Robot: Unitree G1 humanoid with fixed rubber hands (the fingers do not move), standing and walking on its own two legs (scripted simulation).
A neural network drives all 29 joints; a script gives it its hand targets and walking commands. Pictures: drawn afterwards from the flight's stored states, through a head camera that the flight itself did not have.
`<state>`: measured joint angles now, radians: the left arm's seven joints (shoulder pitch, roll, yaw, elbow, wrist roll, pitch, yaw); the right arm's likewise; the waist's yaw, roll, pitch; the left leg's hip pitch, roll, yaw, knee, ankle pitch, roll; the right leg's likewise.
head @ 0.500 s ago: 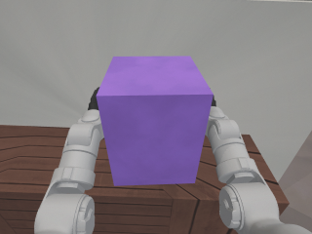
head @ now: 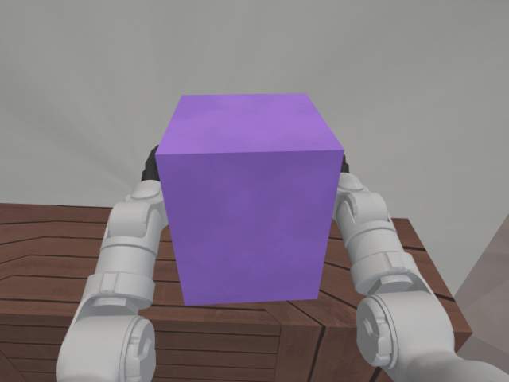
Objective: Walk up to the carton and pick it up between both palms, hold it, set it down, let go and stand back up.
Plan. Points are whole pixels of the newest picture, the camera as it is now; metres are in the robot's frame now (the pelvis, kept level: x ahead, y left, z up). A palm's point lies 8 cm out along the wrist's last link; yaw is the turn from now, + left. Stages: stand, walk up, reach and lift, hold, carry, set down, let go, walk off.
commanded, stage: hold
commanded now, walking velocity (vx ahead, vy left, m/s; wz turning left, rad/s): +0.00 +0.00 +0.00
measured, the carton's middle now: (248, 194) +0.36 +0.00 +0.19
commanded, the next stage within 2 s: none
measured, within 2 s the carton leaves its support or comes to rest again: neither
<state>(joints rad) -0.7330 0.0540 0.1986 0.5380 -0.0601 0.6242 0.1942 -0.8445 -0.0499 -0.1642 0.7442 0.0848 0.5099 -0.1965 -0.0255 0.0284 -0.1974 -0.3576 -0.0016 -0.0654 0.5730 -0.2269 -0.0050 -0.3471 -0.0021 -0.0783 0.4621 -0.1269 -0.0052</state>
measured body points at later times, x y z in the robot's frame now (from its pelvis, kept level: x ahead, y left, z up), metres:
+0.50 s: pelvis +0.00 +0.00 +0.00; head -0.07 +0.00 +0.44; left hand +0.39 +0.15 +0.20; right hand +0.40 -0.14 +0.21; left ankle +0.05 +0.12 -0.73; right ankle +0.07 -0.12 -0.73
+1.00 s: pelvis +0.00 +0.00 +0.00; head -0.07 +0.00 +0.44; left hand +0.39 +0.15 +0.20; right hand +0.40 -0.14 +0.21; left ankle +0.05 +0.12 -0.73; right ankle +0.07 -0.12 -0.73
